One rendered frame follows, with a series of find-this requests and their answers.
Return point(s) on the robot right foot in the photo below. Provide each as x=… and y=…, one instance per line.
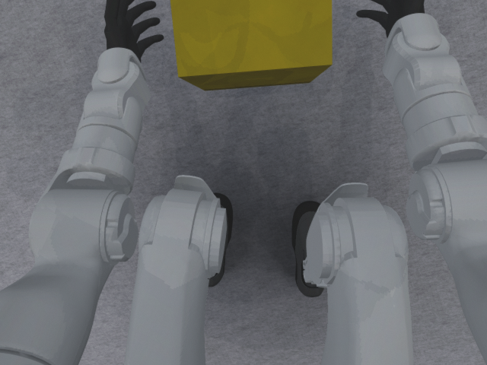
x=302, y=218

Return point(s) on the robot left upper arm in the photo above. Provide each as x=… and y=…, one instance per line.
x=77, y=236

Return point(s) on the robot right forearm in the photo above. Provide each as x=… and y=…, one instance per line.
x=433, y=101

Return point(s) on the robot left forearm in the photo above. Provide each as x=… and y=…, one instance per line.
x=107, y=136

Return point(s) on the left robot shin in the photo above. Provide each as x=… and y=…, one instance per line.
x=150, y=217

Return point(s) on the robot left hand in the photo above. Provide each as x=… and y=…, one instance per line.
x=119, y=31

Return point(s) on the carton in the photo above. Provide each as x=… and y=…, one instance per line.
x=227, y=44

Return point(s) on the robot right upper arm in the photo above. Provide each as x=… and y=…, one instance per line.
x=447, y=205

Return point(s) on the robot right hand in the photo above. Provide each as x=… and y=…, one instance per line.
x=396, y=9

